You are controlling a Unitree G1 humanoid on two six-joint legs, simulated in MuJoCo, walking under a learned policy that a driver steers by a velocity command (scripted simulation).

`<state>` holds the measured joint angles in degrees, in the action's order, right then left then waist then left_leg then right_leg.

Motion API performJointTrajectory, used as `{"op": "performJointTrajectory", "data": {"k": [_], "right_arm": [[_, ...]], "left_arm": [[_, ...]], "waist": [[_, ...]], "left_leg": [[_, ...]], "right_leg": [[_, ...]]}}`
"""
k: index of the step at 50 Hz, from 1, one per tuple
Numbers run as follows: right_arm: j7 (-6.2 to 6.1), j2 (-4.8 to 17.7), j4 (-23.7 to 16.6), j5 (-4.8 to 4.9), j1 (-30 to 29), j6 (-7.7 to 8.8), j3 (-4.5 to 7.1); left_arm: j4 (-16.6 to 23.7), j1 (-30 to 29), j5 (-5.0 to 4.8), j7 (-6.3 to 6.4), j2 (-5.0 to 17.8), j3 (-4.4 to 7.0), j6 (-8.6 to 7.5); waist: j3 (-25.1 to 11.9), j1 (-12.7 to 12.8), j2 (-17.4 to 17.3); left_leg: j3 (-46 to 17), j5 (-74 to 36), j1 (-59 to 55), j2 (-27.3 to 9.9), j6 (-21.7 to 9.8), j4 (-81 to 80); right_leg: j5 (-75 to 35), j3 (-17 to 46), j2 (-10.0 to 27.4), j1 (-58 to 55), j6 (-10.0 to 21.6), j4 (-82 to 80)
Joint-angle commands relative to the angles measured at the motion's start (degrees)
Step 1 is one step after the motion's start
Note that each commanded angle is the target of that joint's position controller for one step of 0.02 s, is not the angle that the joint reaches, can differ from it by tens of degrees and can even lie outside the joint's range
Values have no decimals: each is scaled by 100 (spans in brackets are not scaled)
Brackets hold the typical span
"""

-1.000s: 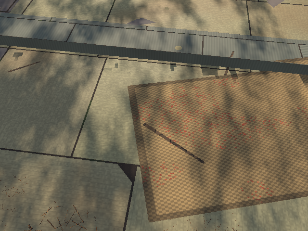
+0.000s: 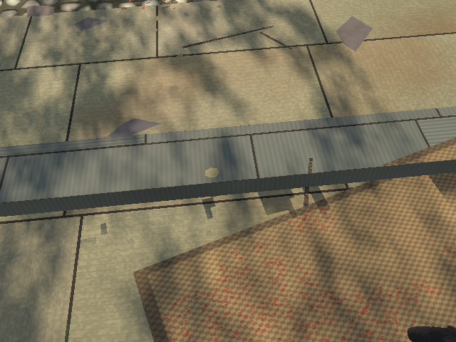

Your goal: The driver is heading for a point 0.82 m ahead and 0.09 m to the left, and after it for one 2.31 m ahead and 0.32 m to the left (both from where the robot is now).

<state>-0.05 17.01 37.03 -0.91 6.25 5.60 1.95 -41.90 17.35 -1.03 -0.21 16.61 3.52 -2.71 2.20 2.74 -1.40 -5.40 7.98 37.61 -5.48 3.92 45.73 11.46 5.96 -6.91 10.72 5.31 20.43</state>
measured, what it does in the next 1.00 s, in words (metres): walks ahead: left foot, then right foot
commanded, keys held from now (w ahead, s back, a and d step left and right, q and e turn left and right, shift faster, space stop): w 0.60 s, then w+q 0.40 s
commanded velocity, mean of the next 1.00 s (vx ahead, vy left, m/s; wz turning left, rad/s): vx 0.50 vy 0.00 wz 0.02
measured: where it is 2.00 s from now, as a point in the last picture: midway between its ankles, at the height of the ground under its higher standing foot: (209, 138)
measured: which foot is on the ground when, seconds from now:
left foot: up 0.00-0.16, down 0.18-0.70, up 0.72-1.00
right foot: down 0.00-0.20, up 0.22-0.66, down 0.68-1.00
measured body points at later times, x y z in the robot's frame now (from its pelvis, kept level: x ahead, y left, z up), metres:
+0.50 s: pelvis +0.28 +0.05 +0.00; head +0.31 +0.06 +0.45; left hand +0.49 +0.28 -0.09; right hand +0.28 -0.22 -0.11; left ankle +0.25 +0.15 -0.74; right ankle +0.41 -0.13 -0.69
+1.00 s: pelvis +0.55 -0.02 +0.00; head +0.57 -0.02 +0.45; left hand +0.59 +0.27 -0.12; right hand +0.72 -0.28 -0.10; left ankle +0.67 +0.15 -0.67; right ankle +0.51 -0.12 -0.74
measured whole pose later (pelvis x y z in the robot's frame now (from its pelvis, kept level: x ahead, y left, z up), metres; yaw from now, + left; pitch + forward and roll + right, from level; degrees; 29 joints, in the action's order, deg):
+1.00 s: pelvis +0.55 -0.02 +0.00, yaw +4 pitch +1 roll -2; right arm 0.3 17.6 42.9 1.2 10.9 2.0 3.7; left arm -47.6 17.7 0.9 -0.3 15.6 3.7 -5.6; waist 1.2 2.9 -2.8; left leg -3.7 4.4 39.9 -6.4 1.0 53.1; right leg 12.1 -9.7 -2.0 2.8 2.4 13.8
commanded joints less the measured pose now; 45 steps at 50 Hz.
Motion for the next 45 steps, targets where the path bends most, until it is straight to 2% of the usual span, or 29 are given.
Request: {"op": "performJointTrajectory", "data": {"k": [1, 3, 5, 7, 8, 9, 10, 11, 12, 13, 14, 15, 16, 18, 21, 24, 27, 30, 32, 33, 34, 35, 36, 37, 38, 39, 40, 42, 45], "right_arm": [[52, 271, -331, 59, -356, 76, 36], [108, 357, -393, 108, -569, 124, 65], [142, 508, -433, 110, -599, 165, 134], [140, 616, -382, 114, -295, 197, 206], [112, 738, -261, 81, 170, 213, 285], [80, 961, -170, 8, 921, 236, 370], [69, 1497, -49, -66, 1658, 202, 514], [136, 1300, 198, 90, 2062, 131, 512], [129, 893, 152, 173, 1785, 108, 385], [106, 730, 93, 118, 1438, 56, 319], [114, 626, 94, 66, 1188, 32, 264], [111, 516, 93, 33, 1027, 41, 221], [114, 476, 100, 20, 942, 48, 202], [114, 516, 178, 81, 962, 80, 213], [71, 731, 319, 119, 1076, 63, 273], [41, 827, 465, 167, 1261, 5, 288], [38, 911, 666, 208, 1602, -52, 305], [10, 964, 814, 234, 1733, -141, 330], [-20, 1024, 867, 236, 1706, -203, 353], [-31, 1042, 857, 240, 1590, -226, 349], [-36, 887, 818, 192, 1563, -220, 282], [-40, 475, 612, 3, 1540, -184, 122], [-15, 26, 585, 167, 2321, -81, -1], [-6, 713, 687, 310, 1900, -39, 161], [7, 890, 552, 359, 1399, -24, 237], [-19, 794, 535, 299, 1181, -45, 229], [-28, 720, 523, 232, 1095, -94, 251], [-21, 474, 594, 259, 1317, -232, 233], [-35, 305, 478, 223, 1111, -345, 222]], "left_arm": [[297, 35, -23, 81, 929, 242, -44], [173, 266, -39, 69, 893, 216, -30], [110, 349, -19, 63, 888, 208, -21], [98, 245, 8, 55, 924, 219, 4], [123, 184, 27, 46, 833, 186, 7], [197, 152, 77, 33, 605, 92, -6], [264, 845, 48, 34, 235, -36, -81], [252, 943, -46, 25, 323, -64, -131], [307, 375, -116, 19, 832, 63, -146], [444, -171, -81, 16, 861, 64, -147], [533, -439, 10, 5, 769, 49, -156], [529, -439, 68, -3, 698, 68, -154], [492, -318, 58, -17, 591, 53, -140], [428, -212, 61, -21, 411, 10, -105], [553, -702, 110, -22, 259, -63, -126], [636, -1242, 88, -76, 158, -111, -183], [757, -1733, 24, -146, 192, -105, -232], [892, -1992, -2, -227, 284, -74, -282], [871, -1773, 22, -238, 429, -7, -329], [731, -1243, 47, -210, 576, 80, -345], [507, -386, 92, -143, 878, 221, -346], [370, 693, 177, -60, 1360, 338, -310], [274, 760, 191, -92, 1547, 367, -254], [319, 626, 125, -81, 962, 235, -240], [309, 300, 89, -59, 755, 161, -247], [315, -65, 117, -64, 635, 114, -265], [293, -327, 142, -82, 482, 81, -291], [217, -549, 188, -88, 387, 83, -377], [44, -611, 186, -46, 529, 149, -455]], "waist": [[-333, 130, 589], [-306, 238, 641], [-268, 198, 695], [-250, -39, 819], [-449, -291, 790], [-1089, -652, 546], [-2034, -618, -730], [-2199, -699, -1680], [-1306, -816, -880], [-754, -774, -403], [-309, -645, -188], [-194, -487, -261], [-179, -375, -397], [-235, -299, -470], [-161, -394, -281], [-83, -596, -265], [8, -786, -270], [110, -757, -316], [-10, -530, -367], [-305, -191, -341], [-921, 205, -238], [-1916, 565, 607], [-2532, 161, 2087], [-1949, 392, 1244], [-1185, 342, 972], [-832, 151, 601], [-531, -6, 610], [-404, -260, 760], [-173, -358, 538]], "left_leg": [[422, -1357, -1079, 410, 78, -1054], [326, -1415, -1055, 413, -38, -1398], [254, -1063, -1004, 399, -234, -1624], [352, -638, -1328, 441, -463, -1809], [458, -582, -1976, 510, -628, -1957], [-15, -687, -3153, -21, -956, -1783], [-2060, -112, -5248, -1236, -1845, -1852], [-3951, 1537, -5731, -1765, -2227, -2771], [-3592, 2442, -5138, -1609, -1957, -2970], [-2807, 2148, -4432, -1367, -1745, -3015], [-2245, 1514, -3741, -1124, -1721, -3165], [-1868, 992, -3336, -929, -1667, -3288], [-1575, 617, -3080, -767, -1632, -3408], [-1120, -75, -2911, -663, -1699, -3557], [-631, -777, -2936, -633, -1739, -3720], [-179, -915, -2953, -469, -1584, -3739], [-119, -850, -3154, -565, -1516, -3654], [-235, -1061, -3673, -816, -1416, -3416], [-343, -1755, -3824, -855, -1305, -3002], [-214, -2517, -3713, -684, -1192, -2419], [-21, -2575, -3191, -379, -1021, -1381], [256, -668, -1938, 96, -774, 502], [123, 2584, -31, 817, -531, 2103], [-318, 2423, 512, 496, -525, 2647], [-196, 1850, 708, 270, -547, 2640], [-86, 1394, 483, 52, -502, 2458], [-74, 1102, 314, -80, -462, 2220], [-77, 789, -171, -218, -395, 2090], [-98, 363, 70, -261, -289, 1796]], "right_leg": [[-1208, 658, 1095, 595, 768, -569], [-904, 898, 1300, 219, 710, -381], [-830, 1209, 1542, -219, 624, -97], [-1225, 1347, 1645, -432, 504, 231], [-1883, 1227, 1435, -415, 389, 727], [-1833, 932, 1141, -54, 197, 1879], [-307, 315, 377, 1620, -236, 3949], [2100, 253, 162, 2887, -390, 5045], [1822, 430, 500, 3426, -345, 5455], [1374, 177, 759, 3461, -323, 5405], [1047, 29, 948, 3389, -329, 5052], [773, 22, 1139, 3131, -345, 4686], [627, -31, 1213, 2857, -375, 4477], [468, -177, 1249, 2699, -458, 4092], [-246, -288, 1307, 2803, -601, 3067], [-1152, -426, 1183, 2495, -642, 1947], [-1506, -515, 1033, 2265, -620, 1349], [-1141, -476, 975, 2321, -425, 968], [-767, -514, 858, 1800, -280, 745], [-768, -638, 724, 981, -158, 523], [-921, -513, 899, -414, 34, 614], [-1182, 813, 2162, -2204, 383, 853], [156, 3164, 3151, -3506, 1144, 170], [942, 3029, 2940, -3012, 942, -154], [752, 2144, 2765, -2290, 727, -282], [226, 1586, 2537, -1577, 626, -466], [-190, 1125, 2350, -1046, 594, -668], [-712, 498, 2195, -452, 587, -1024], [-1513, -193, 2214, -255, 633, -1247]]}}
Velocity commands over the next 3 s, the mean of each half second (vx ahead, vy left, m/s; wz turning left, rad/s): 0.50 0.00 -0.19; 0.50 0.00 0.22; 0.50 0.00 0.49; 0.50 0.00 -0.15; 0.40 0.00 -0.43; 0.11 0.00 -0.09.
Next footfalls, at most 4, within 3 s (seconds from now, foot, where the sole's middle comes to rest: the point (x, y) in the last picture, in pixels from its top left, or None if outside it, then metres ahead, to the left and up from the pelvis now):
0.18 left None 0.29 0.15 -0.78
0.68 right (295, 309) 0.55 -0.12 -0.78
1.22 left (213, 232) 0.80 0.14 -0.78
1.70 right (241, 134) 1.17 0.06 -0.70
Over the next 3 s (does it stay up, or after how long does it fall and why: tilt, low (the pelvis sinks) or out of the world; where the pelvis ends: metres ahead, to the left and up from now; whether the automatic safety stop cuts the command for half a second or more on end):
stays up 1.44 0.18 0.06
